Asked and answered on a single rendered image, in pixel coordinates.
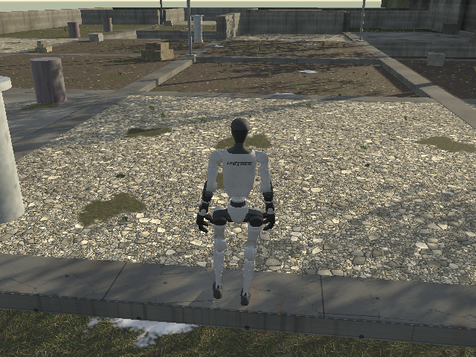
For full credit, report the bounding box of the left robot upper arm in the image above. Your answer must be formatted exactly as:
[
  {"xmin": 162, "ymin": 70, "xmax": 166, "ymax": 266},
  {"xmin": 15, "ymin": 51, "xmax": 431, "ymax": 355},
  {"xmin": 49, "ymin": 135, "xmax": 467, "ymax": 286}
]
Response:
[{"xmin": 206, "ymin": 150, "xmax": 224, "ymax": 192}]

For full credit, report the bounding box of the robot left thigh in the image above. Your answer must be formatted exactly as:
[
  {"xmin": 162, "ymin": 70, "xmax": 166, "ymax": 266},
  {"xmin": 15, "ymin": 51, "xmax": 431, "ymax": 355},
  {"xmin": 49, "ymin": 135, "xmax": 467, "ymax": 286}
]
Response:
[{"xmin": 213, "ymin": 207, "xmax": 228, "ymax": 252}]

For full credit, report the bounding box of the right robot forearm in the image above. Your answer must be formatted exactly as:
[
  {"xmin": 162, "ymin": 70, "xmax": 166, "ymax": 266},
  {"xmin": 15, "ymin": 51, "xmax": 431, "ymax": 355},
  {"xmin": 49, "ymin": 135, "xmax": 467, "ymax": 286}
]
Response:
[{"xmin": 263, "ymin": 182, "xmax": 275, "ymax": 214}]

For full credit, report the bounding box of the robot right hand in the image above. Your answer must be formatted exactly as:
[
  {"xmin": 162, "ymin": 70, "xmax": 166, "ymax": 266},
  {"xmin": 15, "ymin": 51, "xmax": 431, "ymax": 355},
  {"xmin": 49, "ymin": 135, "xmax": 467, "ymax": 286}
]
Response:
[{"xmin": 263, "ymin": 211, "xmax": 276, "ymax": 231}]

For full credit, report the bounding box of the left robot shin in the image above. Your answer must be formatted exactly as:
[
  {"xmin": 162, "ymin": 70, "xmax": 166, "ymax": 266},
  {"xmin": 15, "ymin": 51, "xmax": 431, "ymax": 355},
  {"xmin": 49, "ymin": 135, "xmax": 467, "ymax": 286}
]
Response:
[{"xmin": 213, "ymin": 239, "xmax": 224, "ymax": 289}]

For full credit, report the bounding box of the robot left hand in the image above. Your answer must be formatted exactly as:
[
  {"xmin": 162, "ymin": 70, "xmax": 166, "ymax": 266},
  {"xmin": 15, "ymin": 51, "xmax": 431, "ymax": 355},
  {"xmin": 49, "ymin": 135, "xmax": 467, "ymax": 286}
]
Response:
[{"xmin": 196, "ymin": 213, "xmax": 213, "ymax": 233}]

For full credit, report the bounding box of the right robot upper arm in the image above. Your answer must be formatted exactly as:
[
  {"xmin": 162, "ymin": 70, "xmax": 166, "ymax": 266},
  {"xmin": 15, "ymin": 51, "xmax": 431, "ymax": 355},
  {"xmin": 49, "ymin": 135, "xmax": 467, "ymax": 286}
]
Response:
[{"xmin": 255, "ymin": 150, "xmax": 271, "ymax": 193}]

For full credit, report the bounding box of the left robot forearm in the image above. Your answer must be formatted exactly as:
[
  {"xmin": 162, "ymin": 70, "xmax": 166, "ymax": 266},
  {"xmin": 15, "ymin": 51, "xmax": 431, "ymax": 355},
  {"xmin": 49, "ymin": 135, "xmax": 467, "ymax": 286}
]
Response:
[{"xmin": 198, "ymin": 181, "xmax": 213, "ymax": 216}]

